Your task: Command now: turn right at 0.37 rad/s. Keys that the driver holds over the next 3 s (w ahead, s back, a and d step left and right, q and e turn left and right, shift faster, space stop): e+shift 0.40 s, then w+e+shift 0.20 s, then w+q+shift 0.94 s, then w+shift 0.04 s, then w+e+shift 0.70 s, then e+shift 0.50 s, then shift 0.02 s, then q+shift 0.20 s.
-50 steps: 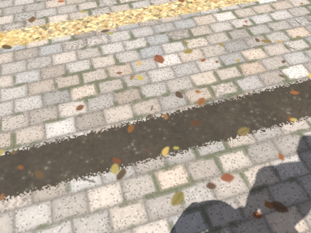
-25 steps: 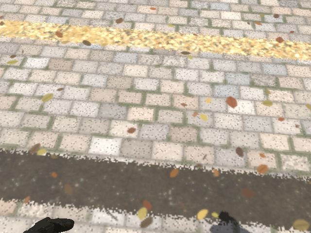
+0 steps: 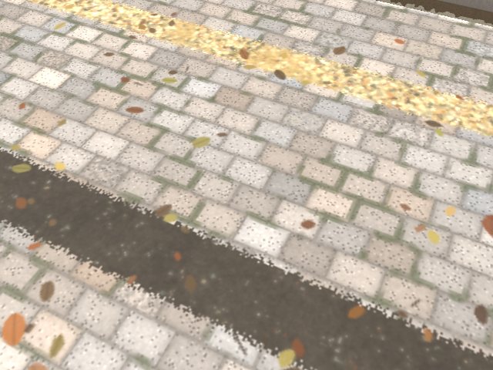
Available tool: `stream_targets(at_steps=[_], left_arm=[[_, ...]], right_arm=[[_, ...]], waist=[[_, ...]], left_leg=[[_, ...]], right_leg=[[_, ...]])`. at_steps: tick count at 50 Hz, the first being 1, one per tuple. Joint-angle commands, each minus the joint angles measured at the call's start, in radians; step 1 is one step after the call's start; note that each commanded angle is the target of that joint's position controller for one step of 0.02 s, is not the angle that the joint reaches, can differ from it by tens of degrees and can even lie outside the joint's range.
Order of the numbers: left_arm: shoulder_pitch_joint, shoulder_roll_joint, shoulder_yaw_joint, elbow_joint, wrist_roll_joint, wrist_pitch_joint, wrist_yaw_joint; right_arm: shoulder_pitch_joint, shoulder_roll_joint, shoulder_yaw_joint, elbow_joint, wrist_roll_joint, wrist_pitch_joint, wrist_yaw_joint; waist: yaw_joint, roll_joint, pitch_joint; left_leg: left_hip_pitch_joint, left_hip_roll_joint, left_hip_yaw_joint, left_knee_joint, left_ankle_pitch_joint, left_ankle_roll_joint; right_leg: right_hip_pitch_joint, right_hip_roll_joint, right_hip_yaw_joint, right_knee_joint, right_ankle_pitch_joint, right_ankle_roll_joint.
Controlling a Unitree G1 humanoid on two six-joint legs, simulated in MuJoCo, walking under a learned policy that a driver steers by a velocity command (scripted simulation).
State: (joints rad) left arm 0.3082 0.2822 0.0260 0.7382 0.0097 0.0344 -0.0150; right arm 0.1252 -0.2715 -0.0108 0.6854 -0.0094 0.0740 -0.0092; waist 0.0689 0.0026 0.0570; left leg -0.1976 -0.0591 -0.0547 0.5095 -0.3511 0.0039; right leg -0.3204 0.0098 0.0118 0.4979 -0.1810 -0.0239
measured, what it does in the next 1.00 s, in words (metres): walks ahead, turning right: left foot, then right foot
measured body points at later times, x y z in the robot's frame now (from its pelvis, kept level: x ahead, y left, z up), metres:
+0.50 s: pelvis -0.03 -0.04 +0.00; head -0.01 -0.08 +0.44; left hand +0.20 +0.18 -0.09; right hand -0.02 -0.35 -0.12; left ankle -0.01 +0.11 -0.67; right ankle -0.06 -0.10 -0.74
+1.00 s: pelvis +0.23 -0.12 -0.03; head +0.25 -0.11 +0.42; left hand +0.36 +0.14 -0.16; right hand +0.28 -0.45 -0.09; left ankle +0.34 -0.09 -0.74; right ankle -0.05 -0.11 -0.71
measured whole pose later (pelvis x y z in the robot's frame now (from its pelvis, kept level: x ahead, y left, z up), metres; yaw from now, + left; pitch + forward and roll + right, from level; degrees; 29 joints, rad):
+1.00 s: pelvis +0.23 -0.12 -0.03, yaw -25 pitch +3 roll +1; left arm 0.42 0.33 0.05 0.82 0.04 -0.06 0.00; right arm 0.14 -0.33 -0.04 0.65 -0.03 -0.03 0.06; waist 0.03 -0.05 -0.01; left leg -0.53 -0.06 0.08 0.67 -0.20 0.13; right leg 0.08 0.00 -0.01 0.60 -0.48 -0.04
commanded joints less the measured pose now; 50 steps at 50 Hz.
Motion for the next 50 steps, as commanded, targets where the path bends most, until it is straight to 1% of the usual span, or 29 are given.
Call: stream_targets(at_steps=[1,2,3,4,5,7,10,13,15,17,18,19,20,21,22,23,24,25,27,30,33,37,41,44,45,47,48,49,50], left_arm=[[-0.024,0.111,0.046,-0.084,-0.018,-0.01,-0.007],[-0.045,0.068,0.037,-0.12,-0.02,-0.011,0.003],[-0.07,0.147,0.061,-0.103,0.004,0.004,0.01],[-0.027,0.159,0.078,-0.073,-0.001,0.017,0.007],[0.02,0.156,0.083,-0.046,-0.001,0.03,0.004],[0.027,0.14,0.084,-0.043,0.003,0.042,-0.01],[-0.051,0.101,0.071,-0.083,-0.003,0.046,-0.031],[-0.098,0.074,0.059,-0.124,-0.006,0.052,-0.045],[-0.107,0.084,0.063,-0.143,-0.012,0.051,-0.047],[-0.101,0.088,0.067,-0.154,-0.012,0.048,-0.046],[-0.069,0.084,0.069,-0.148,-0.005,0.043,-0.041],[-0.007,0.112,0.079,-0.126,0.009,0.03,-0.027],[0.032,0.259,0.111,-0.129,0.016,0.014,-0.009],[0.146,0.353,0.145,-0.117,-0.007,0.009,-0.016],[0.149,0.295,0.133,-0.114,-0.01,0.011,-0.022],[0.091,0.243,0.115,-0.118,-0.006,0.022,-0.02],[0.015,0.218,0.103,-0.132,-0.002,0.03,-0.016],[-0.016,0.206,0.096,-0.141,-0.006,0.024,-0.009],[-0.013,0.202,0.091,-0.137,0.001,0.001,-0.007],[0.033,0.218,0.096,-0.114,-0.001,-0.027,-0.009],[0.07,0.177,0.076,-0.089,-0.002,-0.056,-0.005],[0.115,0.195,0.072,-0.067,0.007,-0.088,-0.006],[0.137,0.206,0.07,-0.028,0.021,-0.109,0.012],[0.133,0.209,0.068,0.005,0.038,-0.119,0.021],[0.113,0.208,0.066,0.01,0.041,-0.121,0.021],[0.081,0.212,0.061,0.012,0.035,-0.123,0.02],[0.064,0.22,0.06,0.01,0.034,-0.115,0.024],[0.043,0.206,0.048,-0.008,0.037,-0.119,0.031],[0.034,0.082,0.013,-0.064,0.028,-0.135,0.011]], right_arm=[[0.184,-0.202,-0.049,-0.016,-0.023,-0.035,-0.03],[0.086,-0.285,-0.074,-0.033,-0.017,-0.026,-0.034],[0.078,-0.21,-0.06,-0.042,-0.025,-0.032,-0.033],[0.008,-0.128,-0.033,-0.055,-0.021,-0.038,-0.034],[-0.048,-0.094,-0.023,-0.069,-0.02,-0.038,-0.036],[-0.057,-0.088,-0.022,-0.076,-0.02,-0.046,-0.047],[0.021,-0.105,-0.034,-0.058,-0.02,-0.049,-0.048],[0.047,-0.138,-0.052,-0.048,-0.023,-0.057,-0.034],[0.054,-0.163,-0.065,-0.043,-0.023,-0.06,-0.02],[0.053,-0.178,-0.075,-0.042,-0.011,-0.063,-0.009],[0.045,-0.181,-0.079,-0.041,0.001,-0.062,-0.003],[0.077,-0.172,-0.081,-0.03,0.005,-0.063,0.003],[0.104,-0.114,-0.067,-0.062,-0.005,-0.059,0.009],[-0.027,-0.086,-0.048,-0.149,-0.037,-0.044,0.003],[-0.064,-0.12,-0.052,-0.147,-0.048,-0.044,0.006],[-0.084,-0.141,-0.06,-0.14,-0.036,-0.055,0.018],[-0.08,-0.167,-0.07,-0.125,-0.028,-0.067,0.026],[-0.061,-0.171,-0.073,-0.112,-0.039,-0.073,0.031],[-0.02,-0.145,-0.065,-0.077,-0.05,-0.078,0.039],[-0.043,-0.129,-0.057,-0.073,-0.042,-0.082,0.04],[-0.047,-0.118,-0.049,-0.055,-0.035,-0.088,0.045],[-0.147,-0.131,-0.046,-0.083,-0.018,-0.097,0.054],[-0.181,-0.144,-0.047,-0.115,-0.012,-0.101,0.077],[-0.175,-0.136,-0.042,-0.134,-0.012,-0.101,0.09],[-0.151,-0.131,-0.04,-0.135,-0.014,-0.099,0.088],[0.004,-0.136,-0.048,-0.096,-0.016,-0.097,0.073],[0.207,-0.16,-0.064,-0.035,-0.018,-0.102,0.064],[0.431,-0.23,-0.094,0.028,-0.027,-0.107,0.051],[0.474,-0.347,-0.121,0.038,-0.031,-0.11,0.04]], waist=[[-0.093,0.028,-0.151],[-0.082,0.287,-0.071],[-0.103,0.185,-0.045],[-0.046,0.124,-0.032],[-0.015,0.117,-0.018],[-0.016,0.164,-0.03],[-0.071,0.155,-0.045],[-0.095,0.175,-0.059],[-0.099,0.19,-0.072],[-0.086,0.181,-0.081],[-0.054,0.144,-0.09],[-0.018,0.035,-0.114],[-0.025,-0.244,-0.107],[0.046,-0.323,-0.172],[0.054,-0.17,-0.147],[0.035,-0.134,-0.06],[-0.003,-0.127,0.005],[-0.021,-0.142,0.017],[-0.035,-0.107,-0.013],[-0.025,-0.088,-0.021],[-0.007,-0.136,-0.023],[0.043,-0.126,0.019],[0.04,-0.089,0.094],[0.021,-0.08,0.108],[-0.001,-0.082,0.09],[-0.084,-0.091,-0.04],[-0.185,-0.068,-0.151],[-0.283,0.01,-0.257],[-0.233,0.29,-0.287]], left_leg=[[0.274,0.253,-0.19,-0.254,0.086,0.09],[0.107,0.451,-0.327,-0.272,0.302,0.214],[0.017,0.463,-0.27,-0.253,0.454,0.271],[-0.006,0.398,-0.171,-0.237,0.51,0.249],[-0.019,0.337,-0.078,-0.225,0.541,0.21],[0.054,0.287,0.013,-0.2,0.588,0.182],[0.158,0.318,0.038,-0.173,0.572,0.19],[0.151,0.348,0.078,-0.134,0.566,0.173],[0.132,0.364,0.102,-0.096,0.585,0.156],[0.115,0.378,0.126,-0.029,0.567,0.128],[0.07,0.369,0.166,0.05,0.517,0.09],[-0.025,0.329,0.218,0.207,0.371,0.03],[-0.299,0.21,0.278,0.482,-0.107,-0.046],[-0.48,0.062,0.101,0.625,-0.358,-0.064],[-0.554,0.106,0.003,0.669,-0.289,-0.049],[-0.579,0.121,-0.009,0.633,-0.181,-0.029],[-0.561,0.129,0.004,0.575,-0.088,-0.03],[-0.524,0.127,0.009,0.539,-0.029,-0.039],[-0.482,0.109,0.022,0.516,0.064,-0.055],[-0.498,0.094,0.021,0.422,0.116,-0.079],[-0.498,0.111,0.053,0.29,0.215,-0.088],[-0.521,0.129,0.069,0.181,0.268,-0.046],[-0.602,0.127,0.041,0.163,0.237,0.029],[-0.606,0.106,0.057,0.171,0.179,0.093],[-0.539,0.086,0.097,0.16,0.141,0.118],[-0.22,-0.014,0.199,0.163,0.082,0.165],[0.032,-0.074,0.219,0.138,0.071,0.183],[0.349,-0.014,0.069,0.107,-0.037,0.213],[0.524,0.249,-0.511,-0.103,-0.486,0.327]], right_leg=[[-0.123,-0.068,0.202,0.084,-0.015,-0.027],[-0.24,0.096,-0.016,0.27,-0.366,0.007],[-0.197,0.028,0.023,0.503,-0.412,0.015],[-0.179,0.028,0.03,0.594,-0.365,0.012],[-0.173,0.021,0.018,0.653,-0.309,0.024],[-0.217,0.008,-0.008,0.66,-0.245,0.051],[-0.245,-0.017,-0.032,0.53,-0.227,0.075],[-0.142,-0.027,-0.066,0.348,-0.255,0.054],[-0.073,-0.011,-0.107,0.266,-0.268,0.034],[-0.016,0.002,-0.131,0.166,-0.24,0.014],[0.061,0.016,-0.135,0.058,-0.156,0.0],[0.187,0.008,-0.047,-0.074,-0.023,-0.022],[0.33,-0.237,0.332,-0.163,0.291,-0.089],[0.363,-0.363,0.604,-0.177,0.269,-0.283],[0.394,-0.331,0.587,-0.231,-0.157,-0.299],[0.315,-0.288,0.561,-0.299,-0.546,-0.275],[0.24,-0.241,0.525,-0.339,-0.608,-0.235],[0.207,-0.198,0.493,-0.35,-0.568,-0.217],[0.197,-0.151,0.442,-0.347,-0.464,-0.208],[0.204,-0.125,0.442,-0.333,-0.409,-0.221],[0.232,-0.134,0.388,-0.353,-0.327,-0.211],[0.281,-0.197,0.371,-0.391,-0.324,-0.203],[0.384,-0.27,0.294,-0.447,-0.288,-0.188],[0.457,-0.285,0.181,-0.44,-0.095,-0.164],[0.448,-0.275,0.123,-0.4,0.122,-0.151],[0.379,-0.239,-0.014,-0.158,0.852,-0.118],[0.296,-0.211,-0.077,0.111,1.043,-0.096],[0.054,-0.172,-0.097,0.455,0.868,-0.07],[-0.315,0.028,-0.087,0.846,0.072,-0.013]])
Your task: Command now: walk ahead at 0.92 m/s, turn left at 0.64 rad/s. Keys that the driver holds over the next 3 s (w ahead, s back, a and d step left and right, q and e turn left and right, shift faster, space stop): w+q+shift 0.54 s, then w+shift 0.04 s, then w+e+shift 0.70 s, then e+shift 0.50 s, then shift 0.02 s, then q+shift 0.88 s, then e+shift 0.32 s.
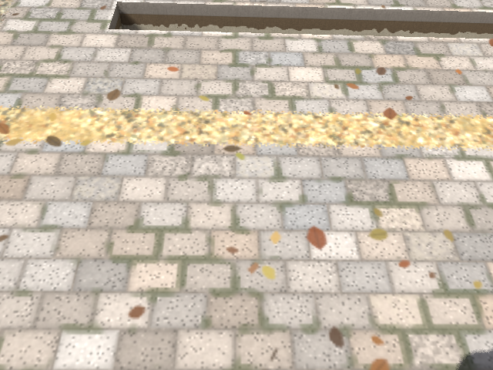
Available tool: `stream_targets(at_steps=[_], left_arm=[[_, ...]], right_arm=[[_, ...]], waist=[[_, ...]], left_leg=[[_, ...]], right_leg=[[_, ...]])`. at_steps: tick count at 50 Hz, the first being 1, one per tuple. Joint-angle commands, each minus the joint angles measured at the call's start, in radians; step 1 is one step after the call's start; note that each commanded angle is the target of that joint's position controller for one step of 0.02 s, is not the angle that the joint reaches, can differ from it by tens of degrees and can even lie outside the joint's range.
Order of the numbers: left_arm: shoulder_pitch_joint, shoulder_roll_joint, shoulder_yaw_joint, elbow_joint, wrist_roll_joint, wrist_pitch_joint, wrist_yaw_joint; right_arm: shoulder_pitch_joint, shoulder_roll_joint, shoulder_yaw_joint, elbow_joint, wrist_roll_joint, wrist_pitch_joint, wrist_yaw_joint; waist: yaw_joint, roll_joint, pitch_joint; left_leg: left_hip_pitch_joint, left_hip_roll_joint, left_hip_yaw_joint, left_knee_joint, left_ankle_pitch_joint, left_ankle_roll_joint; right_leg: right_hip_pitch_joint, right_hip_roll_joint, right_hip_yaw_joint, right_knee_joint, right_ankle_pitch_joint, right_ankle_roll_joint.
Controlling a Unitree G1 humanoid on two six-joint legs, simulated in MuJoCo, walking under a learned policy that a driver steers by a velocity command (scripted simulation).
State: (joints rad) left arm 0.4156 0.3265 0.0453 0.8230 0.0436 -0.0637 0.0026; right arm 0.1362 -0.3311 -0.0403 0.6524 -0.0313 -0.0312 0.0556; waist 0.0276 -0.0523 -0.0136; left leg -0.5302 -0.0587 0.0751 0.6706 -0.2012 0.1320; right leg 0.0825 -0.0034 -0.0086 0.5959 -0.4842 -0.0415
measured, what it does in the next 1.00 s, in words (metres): walks ahead, turning left: right foot, then left foot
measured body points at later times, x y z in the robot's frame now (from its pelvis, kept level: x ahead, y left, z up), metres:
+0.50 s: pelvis +0.46 +0.06 +0.01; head +0.50 +0.08 +0.46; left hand +0.54 +0.38 -0.07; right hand +0.61 -0.21 -0.11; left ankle +0.22 +0.07 -0.59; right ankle +0.58 -0.02 -0.71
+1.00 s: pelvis +0.86 +0.31 +0.03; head +0.88 +0.33 +0.48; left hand +0.78 +0.58 -0.11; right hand +1.05 +0.11 -0.09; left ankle +0.81 +0.38 -0.71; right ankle +0.87 +0.15 -0.60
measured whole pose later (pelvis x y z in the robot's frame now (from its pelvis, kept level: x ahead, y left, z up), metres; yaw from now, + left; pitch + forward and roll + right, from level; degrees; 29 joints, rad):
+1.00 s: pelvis +0.86 +0.31 +0.03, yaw +25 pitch +1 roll +1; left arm 0.33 0.29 0.04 0.86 0.01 -0.04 -0.03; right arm 0.28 -0.27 -0.02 0.82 -0.04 -0.08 0.01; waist 0.02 -0.03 0.03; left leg -0.21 -0.01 0.13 0.48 -0.29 0.04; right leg -0.51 -0.08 0.03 1.26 -0.24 -0.09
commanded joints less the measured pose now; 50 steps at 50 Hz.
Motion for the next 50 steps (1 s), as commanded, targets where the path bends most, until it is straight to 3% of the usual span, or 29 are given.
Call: stream_targets(at_steps=[1,2,4,7,10,12,15,17,18,19,20,21,22,23,24,25,27,30,33,35,38,40,41,42,43,44,45,46,50], left_arm=[[-0.131,0.062,-0.008,-0.169,0.015,-0.055,-0.014],[-0.223,0.104,-0.004,-0.195,0.015,-0.066,-0.018],[-0.229,0.093,-0.018,-0.195,0.026,-0.07,-0.02],[-0.217,0.068,-0.032,-0.202,0.045,-0.014,-0.028],[-0.406,0.054,-0.045,-0.282,0.024,0.002,-0.04],[-0.48,0.026,-0.058,-0.303,0.011,-0.004,-0.049],[-0.53,0.032,-0.058,-0.324,-0.006,-0.01,-0.045],[-0.481,0.059,-0.048,-0.312,-0.008,-0.012,-0.032],[-0.392,0.097,-0.032,-0.286,-0.012,-0.012,-0.02],[-0.233,0.147,-0.008,-0.249,-0.023,-0.014,-0.002],[-0.007,0.191,0.018,-0.194,-0.021,-0.015,0.023],[0.191,0.249,0.042,-0.162,0.013,-0.019,0.048],[0.066,0.316,0.055,-0.181,0.037,-0.017,0.035],[-0.053,0.21,0.052,-0.203,0.023,-0.011,0.026],[-0.109,0.12,0.03,-0.2,0.015,-0.01,0.022],[-0.108,0.081,0.022,-0.174,0.021,-0.011,0.018],[-0.067,0.061,0.013,-0.11,0.014,-0.025,0.018],[-0.018,0.013,-0.002,-0.039,-0.015,-0.06,-0.009],[-0.061,0.054,0.003,-0.02,-0.015,-0.075,-0.016],[-0.028,0.073,0.004,0.006,-0.035,-0.071,-0.019],[0.024,0.177,0.021,0.045,-0.038,-0.065,-0.023],[0.026,0.237,0.033,0.062,-0.032,-0.049,-0.009],[0.014,0.225,0.029,0.059,-0.036,-0.042,-0.007],[0.056,0.079,0.001,0.032,-0.018,-0.039,-0.011],[0.153,0.012,-0.009,-0.013,-0.069,-0.036,-0.01],[0.042,0.095,0.012,-0.018,-0.062,-0.026,-0.005],[-0.015,0.078,0.01,-0.022,-0.057,-0.023,-0.012],[-0.025,0.049,0.005,-0.007,-0.051,-0.015,-0.019],[-0.067,-0.02,0.006,-0.016,-0.027,0.048,-0.048]], right_arm=[[0.381,-0.24,-0.077,0.057,0.012,-0.007,-0.02],[0.332,-0.226,-0.08,0.055,0.015,-0.005,-0.023],[0.293,-0.188,-0.074,0.06,0.021,-0.01,-0.032],[0.268,-0.133,-0.052,0.07,0.029,-0.03,-0.038],[0.29,-0.137,-0.055,0.08,0.033,-0.044,-0.042],[0.307,-0.142,-0.063,0.093,0.037,-0.045,-0.041],[0.347,-0.16,-0.071,0.12,0.049,-0.05,-0.046],[0.317,-0.181,-0.078,0.121,0.049,-0.05,-0.056],[0.31,-0.205,-0.083,0.123,0.045,-0.051,-0.059],[0.278,-0.244,-0.091,0.119,0.033,-0.052,-0.056],[0.22,-0.235,-0.089,0.111,0.02,-0.061,-0.052],[0.218,-0.077,-0.05,0.089,0.009,-0.072,-0.053],[0.355,0.006,-0.016,0.023,0.077,-0.062,-0.05],[0.275,-0.09,-0.021,0.062,0.04,-0.044,-0.059],[0.187,-0.119,-0.029,0.063,0.02,-0.033,-0.049],[0.141,-0.112,-0.029,0.062,0.011,-0.022,-0.036],[0.09,-0.058,-0.019,0.03,-0.005,0.005,-0.007],[-0.006,0.012,0.012,-0.036,-0.014,0.022,0.013],[-0.106,-0.011,0.028,-0.088,-0.016,0.008,0.023],[-0.19,-0.012,0.043,-0.101,-0.015,-0.005,0.041],[-0.184,-0.037,0.04,-0.081,-0.017,-0.018,0.027],[0.07,-0.1,0.008,-0.004,-0.031,-0.026,-0.008],[0.248,-0.151,-0.016,0.053,-0.04,-0.028,-0.029],[0.359,-0.246,-0.041,0.081,-0.056,-0.036,-0.053],[0.332,-0.285,-0.051,0.051,-0.057,-0.036,-0.058],[0.259,-0.211,-0.046,0.058,-0.034,-0.034,-0.057],[0.188,-0.131,-0.027,0.066,-0.026,-0.044,-0.055],[0.154,-0.091,-0.022,0.081,-0.025,-0.053,-0.05],[0.167,-0.014,-0.007,0.141,0.015,-0.088,-0.047]], waist=[[-0.149,0.282,-0.184],[-0.144,0.169,-0.08],[-0.076,0.026,0.007],[-0.012,0.067,0.085],[-0.045,0.066,0.167],[-0.076,0.083,0.156],[-0.109,0.109,0.098],[-0.075,0.104,0.047],[-0.034,0.104,-0.029],[0.058,0.11,-0.127],[0.179,0.103,-0.217],[0.212,-0.082,-0.342],[0.054,-0.422,-0.471],[0.063,-0.219,-0.328],[0.066,-0.094,-0.191],[0.059,0.012,-0.104],[0.022,-0.016,-0.007],[-0.013,-0.02,0.058],[-0.064,-0.01,0.131],[-0.048,0.034,0.166],[-0.071,0.017,0.118],[-0.204,-0.029,-0.06],[-0.292,-0.033,-0.146],[-0.25,0.164,-0.273],[-0.159,0.309,-0.428],[-0.156,0.168,-0.279],[-0.122,0.129,-0.114],[-0.085,0.104,-0.031],[-0.004,0.135,0.055]], left_leg=[[0.855,0.315,-1.014,-0.439,-0.637,0.216],[0.788,0.303,-0.886,-0.423,-0.503,0.2],[0.555,0.24,-0.675,-0.44,-0.288,0.17],[0.35,0.139,-0.537,-0.493,-0.187,0.175],[0.23,0.092,-0.482,-0.571,-0.01,0.171],[0.223,0.059,-0.444,-0.551,0.177,0.134],[0.326,0.093,-0.47,-0.521,0.453,0.093],[0.392,0.093,-0.469,-0.431,0.628,0.051],[0.422,0.089,-0.468,-0.312,0.795,0.024],[0.407,0.084,-0.466,-0.109,0.854,0.003],[0.291,0.047,-0.443,0.143,0.769,-0.009],[0.13,-0.018,-0.363,0.514,0.142,0.003],[-0.118,-0.093,-0.249,0.757,-0.307,-0.023],[-0.203,0.007,-0.219,0.781,-0.176,-0.005],[-0.21,0.052,-0.194,0.734,-0.094,-0.009],[-0.194,0.084,-0.178,0.704,-0.073,-0.015],[-0.193,0.13,-0.169,0.667,-0.083,-0.023],[-0.246,0.149,-0.186,0.602,-0.072,-0.025],[-0.206,0.111,-0.178,0.324,0.069,-0.039],[-0.009,0.081,-0.022,0.085,0.194,-0.034],[0.172,0.035,0.017,-0.008,0.177,-0.017],[0.466,-0.014,-0.014,-0.049,0.042,-0.005],[0.709,0.048,-0.07,-0.081,0.02,-0.008],[0.911,0.326,-0.369,-0.101,-0.274,-0.021],[0.98,0.537,-0.846,-0.306,-0.446,0.019],[0.844,0.48,-0.769,-0.37,-0.417,0.014],[0.695,0.434,-0.591,-0.373,-0.294,0.018],[0.58,0.389,-0.468,-0.4,-0.139,0.01],[0.44,0.328,-0.176,-0.492,0.098,-0.028]], right_leg=[[-0.908,0.086,0.102,0.847,0.108,-0.011],[-0.97,0.012,0.139,0.849,0.19,-0.017],[-0.866,-0.064,0.115,0.694,0.242,0.001],[-0.798,-0.094,0.078,0.569,0.185,0.052],[-0.79,-0.078,0.002,0.34,0.32,0.094],[-0.703,-0.046,-0.015,0.161,0.469,0.098],[-0.585,-0.008,-0.01,0.022,0.6,0.073],[-0.443,0.024,0.003,-0.069,0.564,0.055],[-0.308,0.052,0.009,-0.065,0.492,0.045],[-0.125,0.051,0.017,-0.045,0.397,0.038],[0.114,-0.016,0.047,-0.015,0.302,0.025],[0.33,-0.26,0.295,-0.032,-0.083,0.0],[0.425,-0.511,0.909,-0.282,-0.276,-0.099],[0.283,-0.438,0.863,-0.321,-0.394,-0.111],[0.147,-0.392,0.66,-0.304,-0.265,-0.103],[0.033,-0.36,0.523,-0.312,-0.069,-0.098],[-0.092,-0.315,0.324,-0.345,0.131,-0.079],[-0.165,-0.285,0.188,-0.415,0.333,-0.075],[-0.261,-0.218,0.024,-0.511,0.448,-0.085],[-0.354,-0.176,-0.039,-0.62,0.555,-0.096],[-0.217,-0.213,-0.032,-0.529,1.066,-0.112],[-0.17,-0.215,-0.036,-0.143,1.324,-0.088],[-0.317,-0.163,-0.038,0.142,1.125,-0.073],[-0.52,-0.058,-0.014,0.54,0.313,-0.077],[-0.721,0.025,0.093,0.823,0.015,-0.076],[-0.807,-0.029,0.109,0.842,0.142,-0.081],[-0.824,-0.067,0.089,0.781,0.221,-0.076],[-0.795,-0.097,0.085,0.739,0.246,-0.065],[-0.783,-0.147,0.064,0.68,0.267,-0.041]])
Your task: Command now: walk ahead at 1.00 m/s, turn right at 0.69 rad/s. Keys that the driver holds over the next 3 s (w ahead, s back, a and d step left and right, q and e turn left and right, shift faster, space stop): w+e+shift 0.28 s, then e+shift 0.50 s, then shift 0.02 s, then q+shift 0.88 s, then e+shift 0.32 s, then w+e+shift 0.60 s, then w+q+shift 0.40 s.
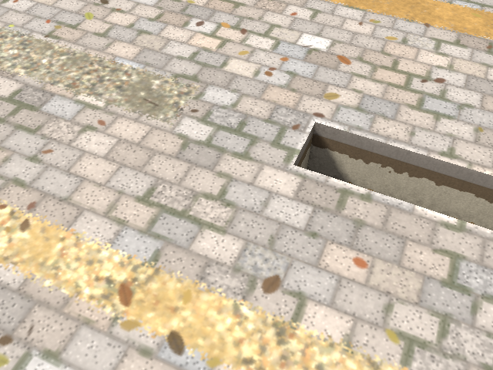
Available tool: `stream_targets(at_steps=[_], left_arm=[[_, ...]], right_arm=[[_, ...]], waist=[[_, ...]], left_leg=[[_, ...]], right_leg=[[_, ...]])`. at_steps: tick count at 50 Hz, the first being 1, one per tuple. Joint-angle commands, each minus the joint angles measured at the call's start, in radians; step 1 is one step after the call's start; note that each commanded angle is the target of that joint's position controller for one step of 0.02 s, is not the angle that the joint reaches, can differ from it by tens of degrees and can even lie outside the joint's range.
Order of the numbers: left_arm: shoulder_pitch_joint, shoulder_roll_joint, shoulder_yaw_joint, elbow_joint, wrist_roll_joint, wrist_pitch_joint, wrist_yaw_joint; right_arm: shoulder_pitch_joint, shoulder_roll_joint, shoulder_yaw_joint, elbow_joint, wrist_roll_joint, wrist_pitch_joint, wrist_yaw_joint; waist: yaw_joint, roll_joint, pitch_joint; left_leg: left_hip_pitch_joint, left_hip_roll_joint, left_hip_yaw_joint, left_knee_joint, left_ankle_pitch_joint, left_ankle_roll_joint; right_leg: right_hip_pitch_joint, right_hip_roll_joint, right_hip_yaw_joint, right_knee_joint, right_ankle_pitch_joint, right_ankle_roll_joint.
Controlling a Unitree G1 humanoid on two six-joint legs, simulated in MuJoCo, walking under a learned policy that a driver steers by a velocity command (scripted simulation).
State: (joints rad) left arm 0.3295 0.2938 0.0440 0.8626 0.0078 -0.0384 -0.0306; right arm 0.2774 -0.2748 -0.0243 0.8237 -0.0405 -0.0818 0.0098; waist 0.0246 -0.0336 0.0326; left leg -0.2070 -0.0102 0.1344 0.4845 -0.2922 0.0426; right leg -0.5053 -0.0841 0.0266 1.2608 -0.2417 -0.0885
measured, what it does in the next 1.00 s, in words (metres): walks ahead, turning right: right foot, then left foot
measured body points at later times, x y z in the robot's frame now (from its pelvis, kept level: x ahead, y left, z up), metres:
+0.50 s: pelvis +0.43 -0.07 +0.00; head +0.48 -0.09 +0.44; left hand +0.56 +0.20 -0.13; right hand +0.56 -0.37 -0.07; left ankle +0.61 +0.06 -0.66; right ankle +0.41 -0.07 -0.73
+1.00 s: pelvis +0.59 -0.09 -0.01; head +0.59 -0.11 +0.44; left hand +0.91 -0.09 -0.08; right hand +0.44 -0.33 -0.14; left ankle +0.76 -0.09 -0.74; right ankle +0.53 -0.16 -0.74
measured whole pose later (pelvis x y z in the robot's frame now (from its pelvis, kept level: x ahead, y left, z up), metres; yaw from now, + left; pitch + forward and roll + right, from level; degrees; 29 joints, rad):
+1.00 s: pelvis +0.59 -0.09 -0.01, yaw -48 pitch +0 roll +1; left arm 0.10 0.26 0.00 0.61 0.03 0.07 -0.01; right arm 0.30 -0.28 -0.02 0.73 -0.03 0.02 0.00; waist -0.06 0.02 0.02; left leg -0.42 0.03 0.07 0.49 -0.08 0.01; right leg -0.30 0.04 0.04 0.61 -0.35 -0.04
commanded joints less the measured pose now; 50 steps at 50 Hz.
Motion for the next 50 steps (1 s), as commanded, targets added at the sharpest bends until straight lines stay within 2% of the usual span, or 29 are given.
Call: stream_targets(at_steps=[1,4,7,8,10,12,13,14,15,16,17,18,20,22,24,29,31,32,33,34,35,36,37,38,40,44,48,49,50], left_arm=[[-0.038,0.007,0.006,-0.076,0.013,0.031,-0.021],[-0.181,-0.015,-0.01,-0.141,0.008,0.028,-0.039],[-0.285,0.0,-0.023,-0.184,0.008,0.023,-0.06],[-0.294,0.012,-0.022,-0.186,0.009,0.022,-0.063],[-0.196,0.059,-0.011,-0.159,0.006,0.024,-0.057],[0.124,0.141,0.027,-0.074,0.006,0.029,-0.038],[0.306,0.187,0.057,-0.014,0.004,0.029,-0.017],[0.234,0.227,0.086,-0.016,-0.027,0.042,0.006],[0.113,0.349,0.096,-0.069,0.018,0.049,0.005],[0.099,0.344,0.109,-0.113,0.018,0.047,0.013],[0.075,0.263,0.093,-0.104,0.015,0.039,0.029],[0.035,0.218,0.079,-0.086,0.008,0.029,0.035],[-0.019,0.183,0.062,-0.101,-0.008,0.004,0.037],[-0.011,0.184,0.059,-0.104,-0.012,-0.01,0.031],[0.007,0.191,0.067,-0.108,-0.009,-0.007,0.032],[0.043,0.164,0.074,-0.128,-0.016,0.045,0.048],[-0.001,0.173,0.078,-0.162,-0.002,0.051,0.055],[-0.04,0.179,0.08,-0.178,-0.007,0.046,0.057],[-0.034,0.14,0.072,-0.203,-0.015,0.036,0.053],[0.076,0.053,0.054,-0.221,-0.015,0.039,0.065],[0.222,0.098,0.057,-0.221,0.003,0.042,0.066],[0.172,0.128,0.059,-0.205,0.026,0.058,0.059],[0.06,0.146,0.064,-0.223,0.038,0.075,0.046],[0.001,0.15,0.069,-0.245,0.033,0.09,0.033],[-0.024,0.122,0.054,-0.272,0.012,0.123,0.02],[-0.027,0.036,0.005,-0.285,0.009,0.119,0.016],[-0.004,0.012,-0.025,-0.244,0.014,0.119,0.022],[0.017,0.045,-0.019,-0.234,0.02,0.112,0.023],[0.025,0.11,-0.01,-0.24,0.037,0.105,0.029]], right_arm=[[0.031,-0.06,-0.022,-0.018,0.03,-0.045,-0.001],[0.029,-0.038,-0.016,0.004,0.022,-0.057,-0.003],[0.042,-0.092,-0.023,0.018,0.023,-0.058,-0.02],[0.061,-0.12,-0.027,0.02,0.024,-0.058,-0.027],[0.072,-0.191,-0.043,0.012,0.02,-0.037,-0.046],[-0.009,-0.249,-0.063,-0.023,0.007,0.001,-0.057],[-0.04,-0.248,-0.066,-0.035,0.001,0.015,-0.047],[-0.079,-0.155,-0.05,-0.037,0.001,0.011,-0.023],[0.069,-0.068,-0.016,-0.155,0.008,-0.014,-0.016],[0.022,-0.107,-0.007,-0.189,0.011,-0.041,-0.022],[-0.026,-0.139,-0.006,-0.178,0.01,-0.056,-0.024],[-0.057,-0.133,-0.006,-0.183,0.005,-0.052,-0.025],[-0.041,-0.128,-0.002,-0.171,-0.02,0.001,-0.029],[-0.072,-0.104,0.004,-0.198,-0.021,0.036,-0.029],[-0.128,-0.071,0.015,-0.228,-0.005,0.045,-0.027],[-0.241,-0.059,0.034,-0.267,0.02,0.051,-0.038],[-0.159,-0.104,0.021,-0.243,0.014,0.036,-0.047],[-0.049,-0.118,0.013,-0.207,0.011,0.024,-0.054],[0.066,-0.161,0.001,-0.184,0.011,0.006,-0.064],[0.086,-0.192,0.004,-0.217,0.012,0.013,-0.063],[0.068,-0.184,-0.012,-0.226,0.016,0.027,-0.06],[-0.053,-0.146,-0.013,-0.261,0.02,0.036,-0.073],[-0.125,-0.073,0.008,-0.281,0.017,0.05,-0.081],[-0.153,-0.057,0.017,-0.281,0.006,0.059,-0.085],[-0.14,-0.103,0.002,-0.254,-0.005,0.061,-0.079],[-0.078,-0.127,-0.013,-0.194,-0.009,0.05,-0.041],[-0.084,-0.109,-0.008,-0.174,0.012,0.094,-0.006],[-0.049,-0.124,-0.02,-0.166,0.017,0.108,0.001],[-0.016,-0.094,-0.023,-0.177,0.019,0.108,0.015]], waist=[[-0.002,0.108,0.036],[0.008,0.117,0.085],[0.011,0.063,0.113],[0.014,0.062,0.097],[0.078,0.117,0.013],[0.248,0.149,-0.143],[0.311,0.098,-0.209],[0.256,-0.128,-0.102],[0.038,-0.277,-0.194],[0.093,-0.122,-0.306],[0.051,0.063,-0.121],[-0.012,0.138,-0.021],[-0.074,0.178,0.035],[-0.083,0.153,0.01],[-0.061,0.101,-0.051],[0.025,-0.009,-0.11],[-0.014,-0.023,-0.121],[-0.078,-0.02,-0.133],[-0.119,0.054,-0.191],[-0.057,0.185,-0.3],[0.007,0.231,-0.469],[0.009,0.179,-0.418],[-0.001,0.11,-0.29],[0.0,0.11,-0.222],[0.003,0.166,-0.136],[0.019,0.177,-0.185],[0.038,0.221,-0.138],[0.045,0.193,-0.085],[0.044,0.028,-0.063]], left_leg=[[0.114,0.266,-0.171,-0.334,0.237,0.052],[0.082,0.189,0.032,-0.362,0.459,0.025],[0.109,0.175,0.141,-0.392,0.67,-0.005],[0.15,0.184,0.156,-0.358,0.877,-0.016],[0.25,0.216,0.158,-0.182,1.275,-0.035],[0.205,0.257,0.123,0.233,1.414,-0.022],[0.078,0.231,0.104,0.569,1.185,-0.008],[-0.187,0.012,0.085,0.998,0.156,-0.028],[-0.566,-0.068,-0.065,1.288,-0.224,-0.087],[-0.682,-0.042,-0.226,1.286,-0.185,-0.075],[-0.679,0.013,-0.239,1.155,-0.122,-0.069],[-0.6,0.053,-0.236,1.028,-0.104,-0.077],[-0.437,0.098,-0.214,0.884,-0.106,-0.11],[-0.32,0.101,-0.171,0.687,-0.086,-0.133],[-0.288,0.059,-0.131,0.531,0.065,-0.116],[-0.142,-0.063,-0.12,0.175,0.321,-0.085],[-0.02,-0.092,-0.163,0.046,0.343,-0.072],[0.083,-0.073,-0.179,-0.061,0.448,-0.059],[0.284,0.106,-0.302,-0.08,0.729,-0.011],[0.448,0.441,-0.547,0.08,1.352,0.083],[0.447,0.573,-0.733,0.06,1.304,0.216],[0.329,0.526,-0.739,-0.018,0.881,0.27],[0.177,0.426,-0.599,-0.078,0.571,0.235],[0.085,0.358,-0.489,-0.117,0.459,0.2],[-0.078,0.29,-0.319,-0.155,0.494,0.173],[-0.125,0.248,-0.237,-0.147,0.58,0.167],[-0.233,0.18,-0.279,-0.215,0.089,0.112],[-0.332,0.146,-0.284,-0.214,-0.038,0.053],[-0.414,0.081,-0.24,-0.096,-0.143,-0.02]], right_leg=[[-0.234,-0.074,0.015,0.002,0.063,0.011],[-0.236,-0.045,-0.062,-0.16,0.233,-0.001],[-0.12,0.01,-0.166,-0.435,0.343,-0.044],[-0.06,0.052,-0.207,-0.488,0.361,-0.06],[0.075,0.131,-0.247,-0.512,0.291,-0.087],[0.399,0.178,-0.203,-0.498,0.157,-0.135],[0.621,0.184,-0.129,-0.568,0.082,-0.168],[0.682,0.122,0.02,-0.654,0.036,-0.2],[0.884,-0.102,0.554,-0.721,0.322,-0.391],[0.945,-0.201,0.818,-0.943,0.133,-0.462],[0.752,-0.188,0.759,-1.001,0.196,-0.393],[0.57,-0.139,0.63,-0.98,0.368,-0.344],[0.323,-0.062,0.423,-0.958,0.725,-0.284],[0.194,0.036,0.296,-0.94,0.916,-0.236],[0.212,0.118,0.222,-0.864,1.065,-0.166],[0.224,0.211,0.266,-0.711,0.804,-0.006],[0.218,0.213,0.346,-0.582,0.663,0.031],[0.213,0.228,0.336,-0.458,0.607,0.058],[0.121,0.265,0.268,-0.209,0.23,0.088],[-0.027,0.352,0.131,0.077,-0.58,0.08],[-0.037,0.266,0.131,0.214,-0.479,0.091],[-0.076,0.207,0.083,0.272,-0.341,0.099],[-0.087,0.168,0.061,0.224,-0.265,0.109],[-0.072,0.153,0.053,0.192,-0.237,0.127],[0.002,0.135,0.029,0.094,-0.203,0.137],[0.174,0.165,0.015,-0.25,-0.253,0.09],[0.412,0.162,-0.053,-0.711,-0.108,0.045],[0.495,0.161,-0.04,-0.813,-0.052,0.022],[0.532,-0.013,0.158,-0.944,-0.165,-0.006]])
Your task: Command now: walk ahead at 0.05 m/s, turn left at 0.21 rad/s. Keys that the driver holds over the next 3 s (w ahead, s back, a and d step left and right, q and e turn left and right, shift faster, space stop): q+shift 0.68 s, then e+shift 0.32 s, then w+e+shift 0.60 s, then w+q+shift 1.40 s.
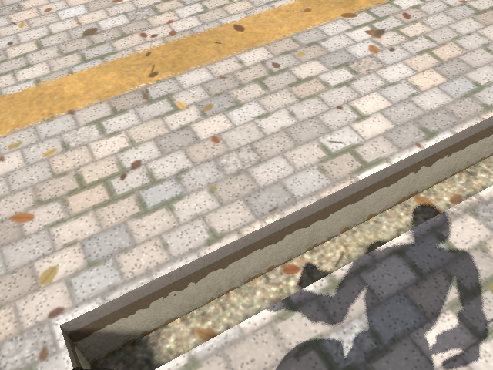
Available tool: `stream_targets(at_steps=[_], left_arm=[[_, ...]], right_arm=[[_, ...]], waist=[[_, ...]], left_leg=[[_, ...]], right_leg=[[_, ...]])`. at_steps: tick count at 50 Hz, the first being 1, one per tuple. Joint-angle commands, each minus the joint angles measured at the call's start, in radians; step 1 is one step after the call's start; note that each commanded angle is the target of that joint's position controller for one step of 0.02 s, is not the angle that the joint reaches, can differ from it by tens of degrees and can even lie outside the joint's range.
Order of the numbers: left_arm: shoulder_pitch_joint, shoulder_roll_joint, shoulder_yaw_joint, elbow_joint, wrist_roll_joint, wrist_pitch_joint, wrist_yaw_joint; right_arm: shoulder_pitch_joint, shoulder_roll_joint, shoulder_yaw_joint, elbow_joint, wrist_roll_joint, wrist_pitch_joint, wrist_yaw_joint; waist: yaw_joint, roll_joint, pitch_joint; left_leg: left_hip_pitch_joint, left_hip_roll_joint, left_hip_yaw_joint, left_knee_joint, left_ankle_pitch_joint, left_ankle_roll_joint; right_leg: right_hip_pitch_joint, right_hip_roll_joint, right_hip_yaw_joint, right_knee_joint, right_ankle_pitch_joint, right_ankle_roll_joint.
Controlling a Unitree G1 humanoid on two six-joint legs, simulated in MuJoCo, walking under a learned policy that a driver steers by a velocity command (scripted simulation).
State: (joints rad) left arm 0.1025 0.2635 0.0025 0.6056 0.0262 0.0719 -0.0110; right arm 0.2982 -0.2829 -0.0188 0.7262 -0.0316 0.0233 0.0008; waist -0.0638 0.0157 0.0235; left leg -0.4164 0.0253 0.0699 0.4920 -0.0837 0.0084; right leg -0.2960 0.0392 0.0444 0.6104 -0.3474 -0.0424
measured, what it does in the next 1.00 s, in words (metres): steps on the spot, turning left: left foot, then right foot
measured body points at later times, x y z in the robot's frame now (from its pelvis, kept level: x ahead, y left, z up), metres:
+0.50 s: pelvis -0.03 +0.03 +0.01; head -0.01 +0.06 +0.46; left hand +0.01 +0.33 -0.10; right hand +0.20 -0.20 -0.07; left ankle -0.06 +0.10 -0.73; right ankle +0.03 -0.11 -0.65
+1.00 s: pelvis +0.00 +0.00 +0.02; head +0.04 -0.01 +0.47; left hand -0.06 +0.29 -0.08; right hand +0.27 -0.12 -0.10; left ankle -0.10 +0.09 -0.69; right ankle +0.08 -0.05 -0.73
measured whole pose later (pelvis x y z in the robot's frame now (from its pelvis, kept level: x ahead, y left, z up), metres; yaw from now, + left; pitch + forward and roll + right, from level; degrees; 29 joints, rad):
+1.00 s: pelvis +0.00 +0.00 +0.02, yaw +32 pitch +1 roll +3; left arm 0.25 0.26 0.02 0.70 0.01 0.03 0.00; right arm 0.15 -0.27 -0.03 0.66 -0.02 0.06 -0.01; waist 0.03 0.02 0.04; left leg -0.31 -0.11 -0.11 0.74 -0.44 -0.02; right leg -0.30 0.07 0.15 0.45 -0.16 -0.05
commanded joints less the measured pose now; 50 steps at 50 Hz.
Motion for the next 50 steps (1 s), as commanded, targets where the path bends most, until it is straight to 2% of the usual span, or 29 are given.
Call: stream_targets(at_steps=[1,2,3,4,5,7,9,12,15,16,17,18,19,20,22,24,25,29,34,37,39,40,41,42,43,44,45,47,50], left_arm=[[0.173,0.265,0.063,-0.023,0.02,-0.007,0.023],[0.124,0.244,0.069,-0.031,0.029,-0.011,0.036],[0.033,0.173,0.043,-0.041,0.034,-0.021,0.047],[-0.036,0.121,0.029,-0.051,0.021,-0.031,0.05],[-0.073,0.094,0.022,-0.064,0.011,-0.041,0.057],[-0.043,0.061,0.018,-0.071,0.002,-0.047,0.063],[0.017,0.065,0.026,-0.056,0.003,-0.045,0.069],[0.068,0.097,0.05,-0.039,0.009,-0.049,0.063],[0.089,0.136,0.074,-0.022,0.008,-0.051,0.048],[0.08,0.145,0.081,-0.02,0.0,-0.052,0.044],[0.095,0.143,0.086,-0.008,-0.006,-0.053,0.042],[0.126,0.121,0.083,-0.018,-0.005,-0.052,0.037],[0.016,0.039,0.053,-0.115,-0.004,-0.042,0.039],[-0.046,0.073,0.052,-0.112,0.009,-0.036,0.049],[-0.03,0.087,0.056,-0.073,-0.011,-0.046,0.044],[0.013,0.114,0.064,-0.042,0.01,-0.044,0.038],[0.035,0.113,0.063,-0.029,0.013,-0.036,0.035],[0.012,0.093,0.047,-0.034,0.006,-0.021,0.031],[-0.023,0.113,0.043,-0.042,0.0,-0.035,0.035],[0.061,0.124,0.045,-0.004,-0.017,-0.047,0.042],[0.112,0.105,0.042,0.012,-0.015,-0.056,0.044],[0.101,0.084,0.032,0.01,-0.004,-0.063,0.045],[0.051,0.097,0.018,-0.008,0.016,-0.071,0.047],[0.012,0.144,0.016,-0.011,0.021,-0.07,0.036],[0.024,0.137,0.022,0.005,0.01,-0.069,0.022],[0.009,0.145,0.029,0.011,-0.002,-0.065,0.012],[0.035,0.187,0.049,0.02,-0.006,-0.058,0.009],[0.117,0.236,0.079,0.038,-0.016,-0.051,0.011],[0.148,0.218,0.1,0.038,-0.024,-0.043,0.01]], right_arm=[[-0.056,-0.032,-0.022,-0.133,0.029,0.003,0.016],[-0.099,-0.129,-0.056,-0.117,0.018,0.016,0.003],[-0.054,-0.131,-0.071,-0.101,0.028,0.024,0.005],[0.021,-0.131,-0.079,-0.069,0.028,0.031,0.002],[0.062,-0.133,-0.088,-0.052,0.021,0.036,-0.002],[0.077,-0.119,-0.089,-0.041,0.017,0.04,0.001],[0.025,-0.079,-0.077,-0.073,0.022,0.045,0.015],[-0.043,-0.047,-0.062,-0.124,0.026,0.056,0.034],[-0.042,-0.064,-0.067,-0.154,0.037,0.055,0.039],[-0.016,-0.057,-0.067,-0.151,0.033,0.051,0.036],[0.021,-0.063,-0.069,-0.141,0.026,0.039,0.028],[0.063,-0.161,-0.093,-0.137,0.012,0.023,0.016],[0.123,-0.328,-0.132,-0.142,0.02,0.017,0.014],[0.192,-0.3,-0.138,-0.133,0.022,0.023,0.01],[0.035,-0.21,-0.107,-0.152,0.015,0.043,-0.013],[-0.077,-0.166,-0.091,-0.183,0.03,0.051,-0.019],[-0.07,-0.166,-0.09,-0.18,0.031,0.048,-0.016],[-0.038,-0.197,-0.106,-0.171,0.026,0.038,-0.009],[-0.043,-0.22,-0.118,-0.181,0.014,0.044,0.001],[-0.096,-0.18,-0.098,-0.183,0.006,0.039,0.004],[-0.118,-0.142,-0.078,-0.17,0.02,0.038,-0.001],[-0.098,-0.104,-0.061,-0.156,0.025,0.035,-0.008],[-0.023,-0.019,-0.034,-0.136,0.018,0.033,-0.012],[0.015,-0.071,-0.045,-0.125,0.014,0.043,-0.016],[-0.009,-0.108,-0.052,-0.111,0.007,0.046,-0.019],[-0.059,-0.118,-0.054,-0.109,0.009,0.039,-0.017],[-0.102,-0.123,-0.057,-0.108,0.01,0.03,-0.017],[-0.122,-0.132,-0.059,-0.119,0.008,0.021,-0.013],[-0.15,-0.101,-0.047,-0.129,0.014,0.02,-0.026]], waist=[[0.125,-0.336,-0.029],[0.144,-0.219,0.041],[0.067,-0.196,0.053],[0.012,-0.17,0.048],[-0.01,-0.172,0.017],[0.012,-0.138,-0.034],[0.048,-0.127,-0.056],[0.094,-0.185,-0.071],[0.097,-0.203,-0.091],[0.07,-0.18,-0.091],[0.039,-0.111,-0.096],[0.027,0.101,-0.087],[0.002,0.356,-0.053],[-0.062,0.183,-0.106],[0.022,0.081,-0.022],[0.065,0.102,-0.041],[0.068,0.093,-0.065],[0.037,0.086,-0.066],[0.012,0.114,-0.059],[0.031,0.144,-0.105],[0.064,0.13,-0.107],[0.065,0.076,-0.102],[0.019,-0.136,-0.11],[-0.012,-0.202,-0.071],[0.0,-0.195,-0.047],[0.008,-0.183,-0.015],[0.036,-0.19,-0.014],[0.068,-0.199,-0.043],[0.072,-0.147,-0.07]], left_leg=[[-0.251,-0.1,-0.044,0.123,-0.444,-0.032],[-0.144,-0.071,-0.14,0.369,-0.448,-0.032],[-0.115,-0.087,-0.139,0.521,-0.406,-0.025],[-0.099,-0.077,-0.12,0.61,-0.356,-0.031],[-0.106,-0.07,-0.09,0.669,-0.319,-0.037],[-0.137,-0.054,-0.057,0.713,-0.313,-0.062],[-0.171,-0.026,-0.05,0.597,-0.315,-0.076],[-0.065,-0.011,-0.019,0.365,-0.368,-0.056],[0.04,-0.04,0.041,0.209,-0.381,-0.024],[0.099,-0.052,0.059,0.113,-0.308,-0.013],[0.195,-0.059,0.026,-0.03,-0.169,0.002],[0.331,0.093,-0.262,-0.152,0.036,0.051],[0.396,0.34,-0.664,-0.13,0.597,0.24],[0.442,0.353,-0.637,-0.125,0.569,0.329],[0.331,0.221,-0.471,-0.128,0.308,0.269],[0.268,0.123,-0.39,-0.117,0.321,0.215],[0.257,0.109,-0.386,-0.111,0.315,0.208],[0.257,0.077,-0.459,-0.11,0.129,0.21],[0.231,0.07,-0.605,-0.099,0.048,0.209],[0.209,0.072,-0.563,-0.059,0.221,0.179],[0.154,0.057,-0.546,-0.03,0.193,0.136],[0.115,0.023,-0.52,-0.018,0.034,0.09],[0.092,-0.074,-0.408,0.117,-0.264,0.034],[0.088,-0.17,-0.289,0.088,-0.438,0.01],[0.146,-0.103,-0.25,0.089,-0.405,0.004],[0.152,-0.107,-0.211,0.061,-0.321,0.005],[0.136,-0.133,-0.178,0.081,-0.284,0.001],[0.009,-0.148,-0.156,0.224,-0.361,-0.018],[-0.086,-0.129,-0.167,0.354,-0.394,-0.044]], right_leg=[[0.131,-0.418,0.417,-0.435,-0.189,-0.144],[-0.072,-0.424,0.338,-0.425,-0.09,-0.202],[-0.105,-0.363,0.235,-0.403,0.056,-0.194],[-0.103,-0.308,0.132,-0.384,0.185,-0.166],[-0.047,-0.274,0.062,-0.356,0.297,-0.15],[0.078,-0.271,-0.006,-0.29,0.516,-0.163],[0.2,-0.292,-0.023,-0.25,0.534,-0.165],[0.225,-0.32,-0.046,-0.198,0.505,-0.146],[0.21,-0.349,-0.064,-0.126,0.536,-0.122],[0.178,-0.34,-0.097,-0.064,0.524,-0.095],[0.106,-0.314,-0.147,0.037,0.427,-0.036],[-0.106,-0.229,-0.218,0.281,0.106,0.045],[-0.436,-0.024,-0.166,0.439,-0.346,0.114],[-0.466,-0.053,-0.019,0.585,-0.357,0.107],[-0.452,-0.084,0.023,0.576,-0.138,0.095],[-0.377,-0.064,0.002,0.542,-0.019,0.104],[-0.349,-0.051,-0.002,0.538,-0.003,0.109],[-0.342,-0.026,0.002,0.394,0.021,0.111],[-0.258,0.019,0.04,0.216,-0.001,0.084],[-0.089,0.008,0.002,0.108,-0.01,0.058],[0.074,-0.01,-0.015,-0.08,0.098,0.031],[0.158,-0.045,0.037,-0.226,0.171,0.011],[0.187,-0.24,0.301,-0.381,0.136,-0.019],[0.071,-0.349,0.498,-0.405,0.191,-0.118],[0.02,-0.324,0.511,-0.41,0.151,-0.155],[0.022,-0.246,0.443,-0.373,0.143,-0.126],[0.049,-0.188,0.405,-0.338,0.16,-0.101],[0.172,-0.184,0.438,-0.302,0.295,-0.114],[0.228,-0.17,0.458,-0.279,0.347,-0.137]])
